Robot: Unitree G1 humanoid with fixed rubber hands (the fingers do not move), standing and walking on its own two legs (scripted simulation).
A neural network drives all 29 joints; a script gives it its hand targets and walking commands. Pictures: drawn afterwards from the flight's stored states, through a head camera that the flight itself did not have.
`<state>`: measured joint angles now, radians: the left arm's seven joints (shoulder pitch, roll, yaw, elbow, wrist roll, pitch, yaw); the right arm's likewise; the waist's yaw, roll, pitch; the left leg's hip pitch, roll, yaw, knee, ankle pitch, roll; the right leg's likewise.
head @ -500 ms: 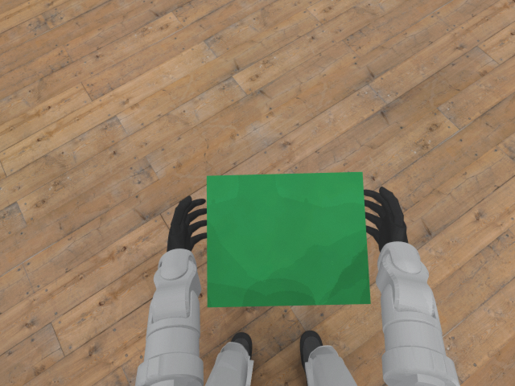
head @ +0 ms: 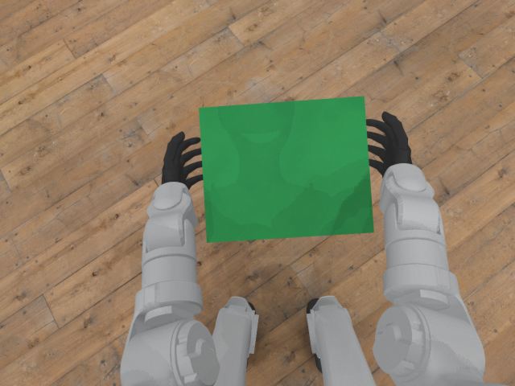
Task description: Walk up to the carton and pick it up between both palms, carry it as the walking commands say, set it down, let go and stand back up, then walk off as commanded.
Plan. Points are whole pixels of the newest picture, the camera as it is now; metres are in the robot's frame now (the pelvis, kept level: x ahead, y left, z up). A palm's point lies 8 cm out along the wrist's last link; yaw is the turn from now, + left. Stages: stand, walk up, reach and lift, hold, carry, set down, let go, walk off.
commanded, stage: set down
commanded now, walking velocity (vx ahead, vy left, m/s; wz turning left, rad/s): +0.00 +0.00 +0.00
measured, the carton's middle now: (281, 176) +0.47 +0.00 -0.18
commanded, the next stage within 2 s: none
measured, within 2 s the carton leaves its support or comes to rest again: neither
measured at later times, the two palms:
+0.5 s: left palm (196, 191) +0.44 +0.16 -0.17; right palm (373, 177) +0.46 -0.16 -0.16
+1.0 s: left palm (205, 189) +0.47 +0.16 -0.26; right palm (360, 175) +0.49 -0.16 -0.25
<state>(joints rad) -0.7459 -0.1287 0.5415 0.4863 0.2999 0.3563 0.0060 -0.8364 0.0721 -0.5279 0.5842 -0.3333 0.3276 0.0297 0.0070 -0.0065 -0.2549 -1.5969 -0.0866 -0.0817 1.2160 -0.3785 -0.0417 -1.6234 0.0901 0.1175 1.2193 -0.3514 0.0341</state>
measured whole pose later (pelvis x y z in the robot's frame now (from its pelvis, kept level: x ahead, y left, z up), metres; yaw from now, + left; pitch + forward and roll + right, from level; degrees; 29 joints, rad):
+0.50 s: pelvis -0.01 +0.00 -0.08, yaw +1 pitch +50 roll +1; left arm -0.84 -0.06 0.45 0.61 0.18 0.27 0.12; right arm -0.90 0.00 -0.46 0.64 -0.24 0.27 -0.05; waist 0.01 0.01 -0.29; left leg -1.94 -0.12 -0.09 1.54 -0.48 -0.06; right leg -1.96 0.10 0.09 1.54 -0.46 0.04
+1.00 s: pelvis -0.02 +0.00 -0.15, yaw +3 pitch +51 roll +2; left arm -1.06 0.03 0.46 0.73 0.16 0.30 0.10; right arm -1.13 -0.09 -0.49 0.79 -0.25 0.29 -0.04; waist -0.02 0.01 -0.17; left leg -2.13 -0.15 -0.06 1.76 -0.51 -0.06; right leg -2.15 0.10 0.10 1.77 -0.50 0.06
